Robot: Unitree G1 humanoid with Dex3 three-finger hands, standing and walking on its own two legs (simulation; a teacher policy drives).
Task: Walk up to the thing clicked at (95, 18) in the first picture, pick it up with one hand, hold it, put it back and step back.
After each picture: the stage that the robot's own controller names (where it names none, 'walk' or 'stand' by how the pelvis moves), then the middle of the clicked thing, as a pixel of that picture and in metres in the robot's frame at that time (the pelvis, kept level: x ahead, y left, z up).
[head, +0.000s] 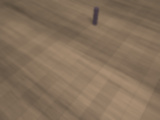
stand; (95, 16) +1.89 -0.15 -0.65
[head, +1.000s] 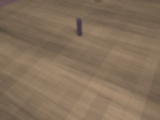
walk; (79, 27) +1.76 +0.17 -0.63
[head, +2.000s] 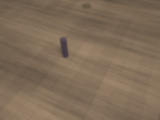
walk; (64, 47) +1.23 +0.29 -0.65
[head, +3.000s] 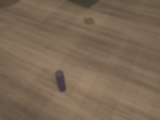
walk; (61, 81) +0.78 +0.25 -0.65
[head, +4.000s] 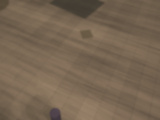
walk; (56, 119) +0.44 +0.18 -0.62
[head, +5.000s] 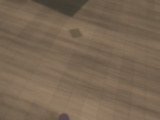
walk; out of the picture +0.39 +0.05 -0.64
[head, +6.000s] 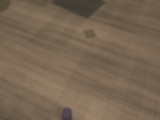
stand; (67, 118) +0.44 +0.11 -0.65
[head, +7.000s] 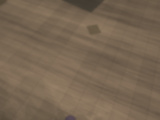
stand; out of the picture +0.34 +0.09 -0.62
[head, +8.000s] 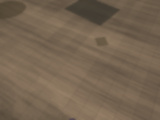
walk; out of the picture +0.39 +0.08 -0.65
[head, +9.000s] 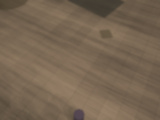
walk; out of the picture +0.42 +0.03 -0.62
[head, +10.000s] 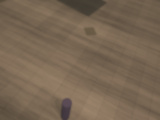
walk; (65, 110) +0.50 +0.07 -0.62
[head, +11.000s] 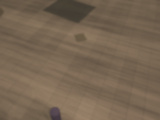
stand; (56, 118) +0.49 +0.20 -0.65
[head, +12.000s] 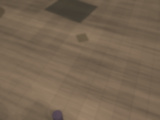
stand; out of the picture +0.46 +0.18 -0.66
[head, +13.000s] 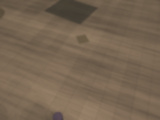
stand; out of the picture +0.45 +0.18 -0.66
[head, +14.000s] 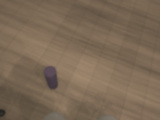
go down; (51, 79) +0.49 +0.17 -0.47
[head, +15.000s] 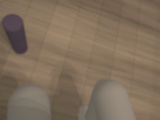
go down; (17, 37) +0.53 +0.24 -0.25
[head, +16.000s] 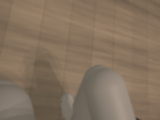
close in; out of the picture +0.52 +0.27 -0.19
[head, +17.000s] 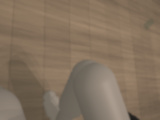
close; out of the picture +0.50 +0.30 -0.17
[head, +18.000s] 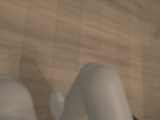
lift; out of the picture +0.45 +0.26 -0.16
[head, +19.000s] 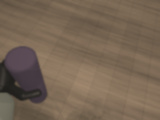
lift; (31, 80) +0.33 +0.17 +0.03
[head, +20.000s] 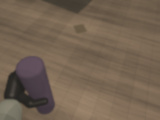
hold; (39, 90) +0.31 +0.15 +0.05
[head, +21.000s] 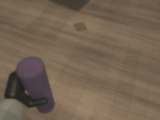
hold; (39, 89) +0.31 +0.16 +0.04
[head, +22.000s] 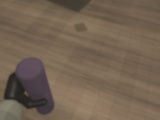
crouch; (39, 90) +0.31 +0.16 +0.04
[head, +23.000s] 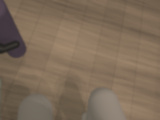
crouch; (6, 34) +0.48 +0.20 -0.03
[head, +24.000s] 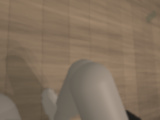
lower; out of the picture +0.47 +0.30 -0.18
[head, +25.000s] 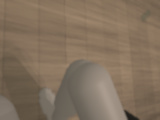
lower; out of the picture +0.49 +0.31 -0.17
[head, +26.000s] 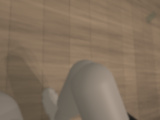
lower; out of the picture +0.48 +0.30 -0.17
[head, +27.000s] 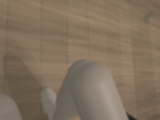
lower; out of the picture +0.48 +0.30 -0.18
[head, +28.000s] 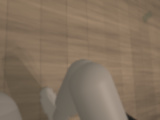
loosen; out of the picture +0.49 +0.30 -0.18
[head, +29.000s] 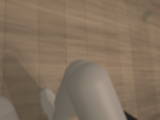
withdraw; out of the picture +0.49 +0.29 -0.18
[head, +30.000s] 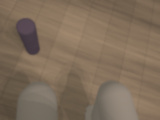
walk; (30, 39) +0.52 +0.22 -0.27
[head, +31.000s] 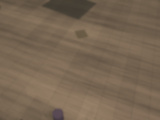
stand; out of the picture +0.45 +0.15 -0.59
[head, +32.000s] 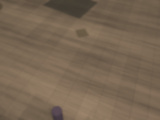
stand; (58, 118) +0.47 +0.17 -0.60
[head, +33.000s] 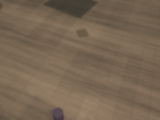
stand; (59, 119) +0.45 +0.16 -0.60
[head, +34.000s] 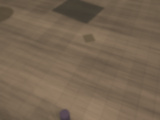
stand; out of the picture +0.47 +0.15 -0.66
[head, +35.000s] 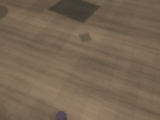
stand; out of the picture +0.45 +0.16 -0.66
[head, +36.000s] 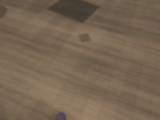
walk; out of the picture +0.44 +0.16 -0.66
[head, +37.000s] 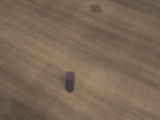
walk; (69, 82) +0.63 +0.08 -0.64
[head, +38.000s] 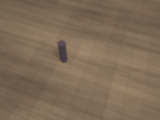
walk; (62, 52) +0.94 +0.21 -0.62
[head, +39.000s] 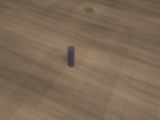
stand; (71, 57) +1.08 +0.13 -0.65
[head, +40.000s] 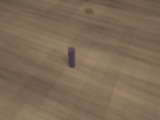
stand; (71, 58) +1.09 +0.13 -0.66
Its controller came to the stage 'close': yes
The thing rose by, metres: 0.68
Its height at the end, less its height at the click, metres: +0.00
